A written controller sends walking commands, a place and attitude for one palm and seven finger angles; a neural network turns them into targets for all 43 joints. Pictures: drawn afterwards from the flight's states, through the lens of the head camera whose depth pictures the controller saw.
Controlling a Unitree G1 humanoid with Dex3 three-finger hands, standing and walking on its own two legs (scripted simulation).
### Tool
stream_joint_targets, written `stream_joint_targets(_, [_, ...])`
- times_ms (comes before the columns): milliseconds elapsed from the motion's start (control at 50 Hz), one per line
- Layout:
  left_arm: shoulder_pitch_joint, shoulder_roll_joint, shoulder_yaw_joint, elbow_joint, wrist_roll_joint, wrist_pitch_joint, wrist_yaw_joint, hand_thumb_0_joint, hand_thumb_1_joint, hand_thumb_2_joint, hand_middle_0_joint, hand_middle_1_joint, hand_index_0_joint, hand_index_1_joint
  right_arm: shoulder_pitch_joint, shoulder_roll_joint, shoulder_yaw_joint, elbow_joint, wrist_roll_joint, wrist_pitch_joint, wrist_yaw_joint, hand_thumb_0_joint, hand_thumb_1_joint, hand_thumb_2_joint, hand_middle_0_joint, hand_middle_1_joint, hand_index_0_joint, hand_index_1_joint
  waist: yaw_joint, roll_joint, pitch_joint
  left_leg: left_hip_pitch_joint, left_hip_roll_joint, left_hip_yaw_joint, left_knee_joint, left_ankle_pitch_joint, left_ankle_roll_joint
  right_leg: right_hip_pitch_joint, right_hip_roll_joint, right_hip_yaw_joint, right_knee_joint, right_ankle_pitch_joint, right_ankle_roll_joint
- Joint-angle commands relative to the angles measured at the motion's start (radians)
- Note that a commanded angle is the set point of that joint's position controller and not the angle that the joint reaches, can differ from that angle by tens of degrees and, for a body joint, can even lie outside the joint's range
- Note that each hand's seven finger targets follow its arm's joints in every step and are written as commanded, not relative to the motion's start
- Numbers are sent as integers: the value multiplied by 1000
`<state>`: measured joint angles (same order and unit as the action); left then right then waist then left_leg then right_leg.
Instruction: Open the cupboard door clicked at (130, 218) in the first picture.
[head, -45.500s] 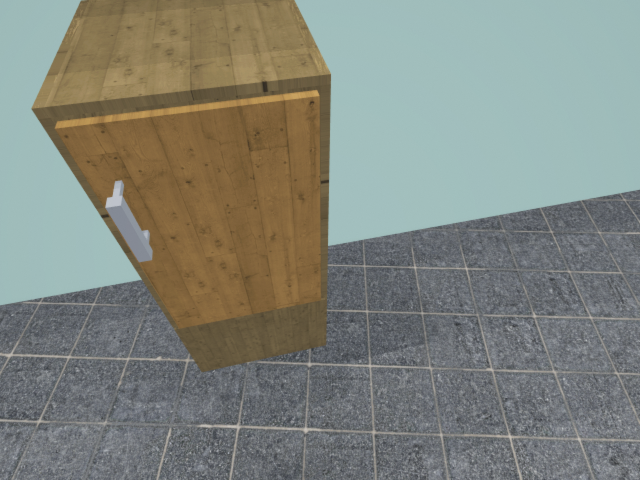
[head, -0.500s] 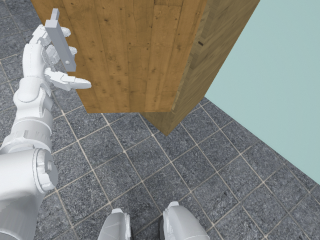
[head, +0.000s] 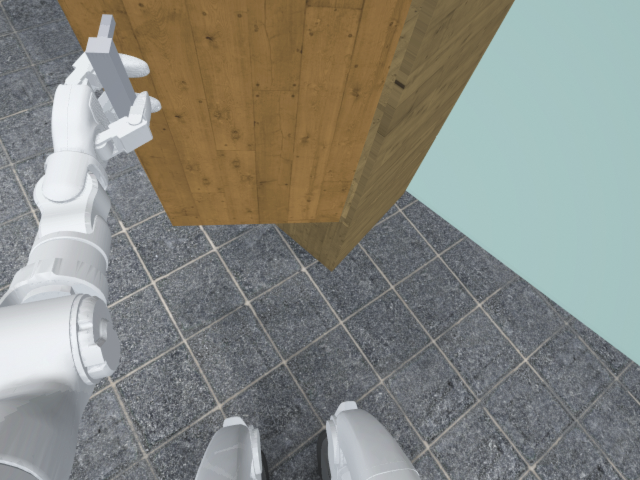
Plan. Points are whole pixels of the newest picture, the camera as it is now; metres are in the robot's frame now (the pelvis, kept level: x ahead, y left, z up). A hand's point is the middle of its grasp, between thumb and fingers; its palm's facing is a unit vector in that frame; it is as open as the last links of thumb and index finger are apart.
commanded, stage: close the thumb around the handle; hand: left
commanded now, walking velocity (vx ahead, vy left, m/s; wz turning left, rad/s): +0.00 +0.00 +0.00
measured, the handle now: (124, 83) +0.58 +0.18 +0.08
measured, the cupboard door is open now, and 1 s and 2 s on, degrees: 46 77 92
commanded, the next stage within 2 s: pull the door open along its arc in 0.06 s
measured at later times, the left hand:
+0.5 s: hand (144, 147) +0.49 +0.15 +0.07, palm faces -0.01 -1.00 -0.01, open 5.9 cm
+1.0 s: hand (214, 243) +0.37 +0.08 +0.07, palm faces +0.38 -0.92 +0.02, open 6.1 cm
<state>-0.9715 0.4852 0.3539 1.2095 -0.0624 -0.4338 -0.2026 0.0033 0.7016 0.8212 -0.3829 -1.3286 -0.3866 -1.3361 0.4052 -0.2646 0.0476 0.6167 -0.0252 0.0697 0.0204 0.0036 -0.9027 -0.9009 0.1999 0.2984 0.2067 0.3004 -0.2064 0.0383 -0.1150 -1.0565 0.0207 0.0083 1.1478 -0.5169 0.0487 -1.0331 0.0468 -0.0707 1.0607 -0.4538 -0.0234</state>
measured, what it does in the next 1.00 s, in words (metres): stands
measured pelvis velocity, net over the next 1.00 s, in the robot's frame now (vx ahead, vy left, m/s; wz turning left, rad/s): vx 0.01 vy -0.03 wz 0.04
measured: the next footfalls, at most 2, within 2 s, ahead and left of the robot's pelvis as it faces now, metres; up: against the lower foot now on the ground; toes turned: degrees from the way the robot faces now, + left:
none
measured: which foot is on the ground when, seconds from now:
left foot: down 0.00-1.00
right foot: down 0.00-1.00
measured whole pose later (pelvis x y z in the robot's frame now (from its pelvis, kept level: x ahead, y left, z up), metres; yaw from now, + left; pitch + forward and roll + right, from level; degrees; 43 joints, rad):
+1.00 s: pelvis +0.01 -0.03 +0.02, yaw +2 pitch +16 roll +0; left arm -0.22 -0.05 -0.01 0.45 0.04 -0.38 0.48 0.00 0.68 0.78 -0.36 -1.32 -0.34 -1.31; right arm 0.20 -0.18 0.01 0.54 -0.06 0.06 0.05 0.01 -0.90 -0.90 0.20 0.30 0.20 0.30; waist -0.03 0.01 -0.16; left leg -0.81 0.00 0.01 1.03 -0.50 0.01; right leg -0.82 0.03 -0.06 1.03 -0.48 -0.06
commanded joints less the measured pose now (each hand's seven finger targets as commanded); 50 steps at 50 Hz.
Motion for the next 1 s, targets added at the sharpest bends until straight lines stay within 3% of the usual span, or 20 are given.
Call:
stream_joint_targets(0, [-437, 280, 76, -193, -20, -51, 23, 0, 900, 900, -400, -1350, -400, -1350, 184, -197, -69, -41, 2, -2, -19, 0, -900, -900, 200, 300, 200, 300, 5, 105, -512, 394, 1, -92, -119, 449, -20, 212, 13, 39, -107, 321, 0])
stream_joint_targets(20, [-444, 283, 72, -203, -15, -52, 26, 0, 900, 900, -400, -1350, -400, -1350, 184, -193, -68, -44, 1, -2, -19, 0, -900, -900, 200, 300, 200, 300, 5, 115, -507, 389, 0, -88, -121, 449, -19, 222, 12, 41, -108, 330, 0])
stream_joint_targets(40, [-433, 243, 41, -200, -11, -48, 24, 0, 900, 900, -400, -1350, -400, -1350, 182, -189, -68, -47, 2, -2, -16, 0, -900, -900, 200, 300, 200, 300, -2, 117, -502, 391, -2, -87, -122, 447, -19, 218, 12, 41, -110, 330, 1])
stream_joint_targets(80, [-423, 297, 84, -196, -11, -52, 28, 0, 900, 900, -400, -1350, -400, -1350, 191, -196, -68, -47, 1, -1, -18, 0, -900, -900, 200, 300, 200, 300, 2, 89, -495, 376, -1, -87, -122, 447, -15, 234, 14, 42, -111, 337, -1])
stream_joint_targets(140, [-430, 294, 75, -210, -7, -53, 20, 0, 900, 900, -400, -1350, -400, -1350, 184, -192, -69, -51, 3, -3, -20, 0, -900, -900, 200, 300, 200, 300, 5, 115, -507, 373, -1, -79, -120, 432, -17, 240, 11, 48, -111, 335, 2])
stream_joint_targets(160, [-473, 233, 23, -225, -11, -54, 19, 0, 900, 900, -400, -1350, -400, -1350, 180, -187, -69, -48, 3, -5, -18, 0, -900, -900, 200, 300, 200, 300, -18, 118, -503, 388, 0, -82, -120, 428, -17, 217, 12, 46, -115, 329, 3])
stream_joint_targets(180, [-492, 187, 0, -247, -20, -64, 21, 0, 900, 900, -400, -1350, -400, -1350, 184, -181, -73, -44, 1, -10, -15, 0, -900, -900, 200, 300, 200, 300, -22, 139, -513, 428, 3, -92, -117, 454, -20, 190, 13, 38, -111, 329, 0])
stream_joint_targets(220, [-422, 219, 33, -231, -21, -65, 27, 0, 900, 900, -400, -1350, -400, -1350, 187, -192, -77, -39, -1, -9, -13, 0, -900, -900, 200, 300, 200, 300, 3, 130, -532, 436, 4, -92, -118, 467, -25, 200, 13, 38, -109, 330, -2])
stream_joint_targets(260, [-369, 208, 27, -250, -20, -67, 22, 0, 900, 900, -400, -1350, -400, -1350, 179, -189, -78, -48, 1, -7, -8, 0, -900, -900, 200, 300, 200, 300, 23, 144, -542, 445, 2, -84, -125, 485, -27, 224, 13, 39, -111, 348, -4])
stream_joint_targets(400, [-101, 149, 18, -372, -57, -62, 9, 0, 900, 900, -400, -1350, -400, -1350, 142, -176, -90, -99, 22, 10, 1, 0, -900, -900, 200, 300, 200, 300, 82, 74, -546, 434, -7, -55, -162, 520, -23, 348, 14, 41, -125, 435, -3])
stream_joint_targets(540, [272, 47, -28, -615, -107, -47, 17, 0, 900, 900, -400, -1350, -400, -1350, 65, -151, -99, -165, 47, 11, 8, 0, -900, -900, 200, 300, 200, 300, 146, 14, -455, 398, -17, -14, -222, 513, -19, 479, 6, 50, -161, 505, -1])
stream_joint_targets(580, [359, 14, 5, -690, -141, -45, 72, 0, 900, 900, -400, -1350, -400, -1350, 38, -137, -99, -180, 47, 2, 7, 0, -900, -900, 200, 300, 200, 300, 177, 9, -425, 382, -19, -5, -236, 502, -22, 500, 4, 46, -167, 498, -2])
stream_joint_targets(620, [422, -69, 27, -741, -162, -38, 196, 0, 900, 900, -400, -1350, -400, -1350, -2, -112, -96, -183, 40, -15, 9, 0, -900, -900, 200, 300, 200, 300, 200, -26, -379, 360, -20, 1, -250, 457, -35, 488, 1, 35, -171, 462, 4])
stream_joint_targets(680, [471, -142, -7, -839, -101, -47, 374, 0, 900, 900, -400, -1350, -400, -1350, -33, -97, -97, -183, 16, -33, 17, 0, -900, -900, 200, 300, 200, 300, 209, -41, -377, 353, -24, 1, -241, 436, -41, 492, -6, 37, -156, 443, 2])
stream_joint_targets(740, [493, -241, -95, -879, -12, -48, 513, 0, 900, 900, -400, -1350, -400, -1350, -66, -81, -96, -175, -9, -32, 28, 0, -900, -900, 200, 300, 200, 300, 199, -26, -359, 362, -24, -2, -232, 413, -46, 459, -18, 39, -146, 420, 0])
stream_joint_targets(780, [514, -285, -144, -909, 37, -49, 582, 0, 900, 900, -400, -1350, -400, -1350, -82, -74, -100, -179, -23, -33, 28, 0, -900, -900, 200, 300, 200, 300, 197, -66, -382, 361, -26, -5, -221, 414, -41, 476, -20, 43, -144, 432, -1])
stream_joint_targets(820, [534, -360, -213, -924, 73, -37, 638, 0, 900, 900, -400, -1350, -400, -1350, -110, -64, -99, -179, -28, -32, 30, 0, -900, -900, 200, 300, 200, 300, 195, -48, -375, 372, -28, -4, -221, 401, -43, 468, -26, 43, -145, 425, -4])
stream_joint_targets(880, [535, -415, -277, -941, 113, -23, 700, 0, 900, 900, -400, -1350, -400, -1350, -141, -56, -100, -176, -35, -33, 23, 0, -900, -900, 200, 300, 200, 300, 179, -98, -356, 364, -31, -7, -220, 341, -35, 472, -29, 55, -173, 381, 0])
stream_joint_targets(940, [565, -487, -356, -994, 131, -13, 735, 0, 900, 900, -400, -1350, -400, -1350, -172, -44, -98, -179, -39, -39, 22, 0, -900, -900, 200, 300, 200, 300, 185, -65, -365, 386, -36, -5, -228, 333, -36, 490, -36, 58, -182, 384, -3])
stream_joint_targets(980, [608, -514, -397, -997, 142, -3, 743, 0, 900, 900, -400, -1350, -400, -1350, -182, -42, -97, -178, -38, -44, 20, 0, -900, -900, 200, 300, 200, 300, 174, -100, -348, 385, -34, -7, -228, 314, -33, 493, -38, 65, -199, 373, -2])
